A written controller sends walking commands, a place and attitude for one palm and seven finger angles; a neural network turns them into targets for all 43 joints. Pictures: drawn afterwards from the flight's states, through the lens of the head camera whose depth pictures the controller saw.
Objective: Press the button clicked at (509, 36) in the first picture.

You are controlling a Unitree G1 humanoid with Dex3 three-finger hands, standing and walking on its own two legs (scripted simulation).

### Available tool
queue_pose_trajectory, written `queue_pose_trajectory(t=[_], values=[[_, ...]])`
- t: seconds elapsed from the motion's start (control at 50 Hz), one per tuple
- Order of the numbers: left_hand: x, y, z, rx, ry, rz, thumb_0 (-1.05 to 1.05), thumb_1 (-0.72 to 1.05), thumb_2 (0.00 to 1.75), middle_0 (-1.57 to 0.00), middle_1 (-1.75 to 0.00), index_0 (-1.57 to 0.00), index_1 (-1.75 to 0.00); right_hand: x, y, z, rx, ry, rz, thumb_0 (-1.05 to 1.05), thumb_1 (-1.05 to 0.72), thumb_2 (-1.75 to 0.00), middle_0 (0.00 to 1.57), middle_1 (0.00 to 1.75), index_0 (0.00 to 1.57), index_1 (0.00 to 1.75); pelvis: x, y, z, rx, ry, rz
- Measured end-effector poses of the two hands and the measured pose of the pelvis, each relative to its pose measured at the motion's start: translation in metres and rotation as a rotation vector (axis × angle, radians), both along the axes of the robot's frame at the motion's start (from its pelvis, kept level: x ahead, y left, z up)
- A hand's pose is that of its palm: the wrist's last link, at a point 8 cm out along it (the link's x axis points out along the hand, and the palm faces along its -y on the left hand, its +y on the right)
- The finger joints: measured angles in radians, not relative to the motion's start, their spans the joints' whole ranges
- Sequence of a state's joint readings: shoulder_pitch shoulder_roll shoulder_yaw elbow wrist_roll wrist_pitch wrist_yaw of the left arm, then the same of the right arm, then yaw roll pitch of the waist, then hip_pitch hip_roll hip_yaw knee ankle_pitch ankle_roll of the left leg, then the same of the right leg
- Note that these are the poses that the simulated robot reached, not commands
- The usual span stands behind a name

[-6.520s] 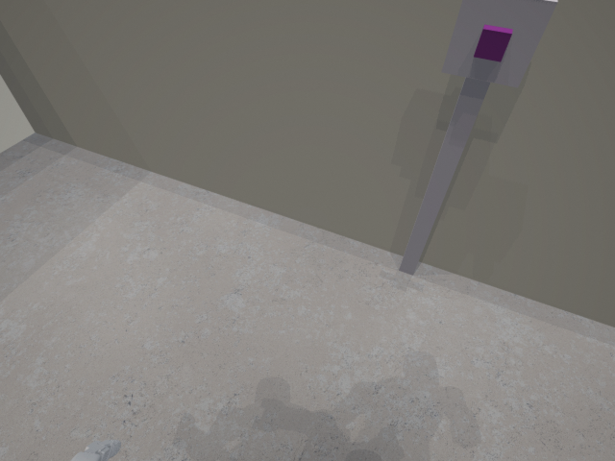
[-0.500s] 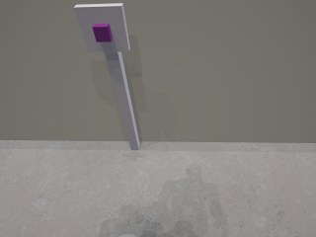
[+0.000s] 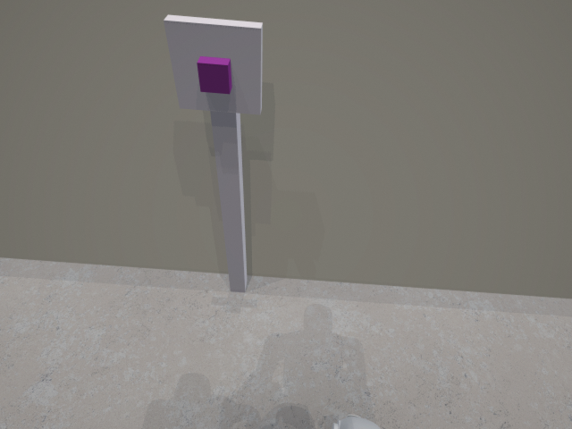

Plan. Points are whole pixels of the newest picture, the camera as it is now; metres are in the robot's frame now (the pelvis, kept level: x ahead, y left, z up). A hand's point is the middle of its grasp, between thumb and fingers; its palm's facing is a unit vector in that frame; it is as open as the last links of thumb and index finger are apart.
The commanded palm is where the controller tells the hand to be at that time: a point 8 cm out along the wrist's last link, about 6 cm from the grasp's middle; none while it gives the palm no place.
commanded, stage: take the last steps up to it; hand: left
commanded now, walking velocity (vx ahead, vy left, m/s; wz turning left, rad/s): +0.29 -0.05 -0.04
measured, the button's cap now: (215, 74) +0.71 +0.20 +0.15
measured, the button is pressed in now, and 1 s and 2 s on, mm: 0 0 0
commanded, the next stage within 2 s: come to a stop and stand still in 0.32 s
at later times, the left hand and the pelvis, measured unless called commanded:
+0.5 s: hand (208, 388) +0.22 +0.14 -0.17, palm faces +0.04 -0.97 -0.22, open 7.2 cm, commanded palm none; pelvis +0.17 -0.05 -0.01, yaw +0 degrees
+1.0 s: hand (212, 405) +0.20 +0.13 -0.18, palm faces +0.02 -0.96 -0.28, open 7.4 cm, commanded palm none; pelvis +0.17 -0.07 -0.02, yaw -2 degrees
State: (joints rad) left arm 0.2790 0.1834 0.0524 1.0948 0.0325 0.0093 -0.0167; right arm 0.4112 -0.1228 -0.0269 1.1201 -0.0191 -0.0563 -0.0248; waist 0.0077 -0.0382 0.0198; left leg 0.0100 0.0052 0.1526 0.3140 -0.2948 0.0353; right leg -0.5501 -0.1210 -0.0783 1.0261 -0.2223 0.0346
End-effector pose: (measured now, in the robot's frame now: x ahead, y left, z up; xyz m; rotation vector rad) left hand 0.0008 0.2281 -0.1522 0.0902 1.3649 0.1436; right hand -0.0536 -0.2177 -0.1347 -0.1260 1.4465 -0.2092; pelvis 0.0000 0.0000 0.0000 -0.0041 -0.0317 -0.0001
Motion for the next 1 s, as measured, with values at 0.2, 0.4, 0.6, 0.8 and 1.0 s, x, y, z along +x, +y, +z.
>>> queue_pose_trajectory(t=[0.2,0.4,0.6,0.8,1.0], values=[[0.190,-0.030,0.004,0.051,-0.201,-0.150,0.01,0.91,0.90,-0.20,-0.30,-0.19,-0.30,-0.007,0.005,-0.017,0.091,0.215,-0.137,0.00,-0.91,-0.90,0.20,0.30,0.20,0.30,0.080,-0.030,-0.019,0.009,0.011,-0.028],[0.224,-0.051,0.012,0.080,-0.218,-0.054,-0.01,0.94,0.90,-0.20,-0.30,-0.20,-0.30,0.155,-0.053,-0.025,0.043,0.013,-0.037,0.00,-0.91,-0.90,0.20,0.30,0.20,0.30,0.145,-0.052,-0.011,0.000,-0.001,0.003],[0.203,-0.032,-0.011,0.033,-0.028,0.000,0.00,0.93,0.90,-0.20,-0.30,-0.20,-0.30,0.320,-0.047,-0.008,-0.027,-0.271,0.092,0.00,-0.92,-0.90,0.20,0.30,0.19,0.30,0.198,-0.030,-0.015,-0.045,-0.012,-0.007],[0.196,-0.028,-0.006,0.042,0.059,-0.002,0.01,0.91,0.90,-0.20,-0.30,-0.20,-0.30,0.350,-0.026,-0.004,0.006,-0.286,0.096,0.00,-0.91,-0.90,0.20,0.30,0.20,0.30,0.197,-0.030,-0.009,-0.009,0.015,-0.034],[0.190,-0.052,0.009,0.136,-0.032,-0.035,0.01,0.91,0.90,-0.20,-0.30,-0.20,-0.30,0.292,-0.078,-0.033,0.053,-0.211,0.024,0.00,-0.91,-0.90,0.20,0.30,0.20,0.30,0.173,-0.066,-0.018,0.024,0.006,-0.031]])
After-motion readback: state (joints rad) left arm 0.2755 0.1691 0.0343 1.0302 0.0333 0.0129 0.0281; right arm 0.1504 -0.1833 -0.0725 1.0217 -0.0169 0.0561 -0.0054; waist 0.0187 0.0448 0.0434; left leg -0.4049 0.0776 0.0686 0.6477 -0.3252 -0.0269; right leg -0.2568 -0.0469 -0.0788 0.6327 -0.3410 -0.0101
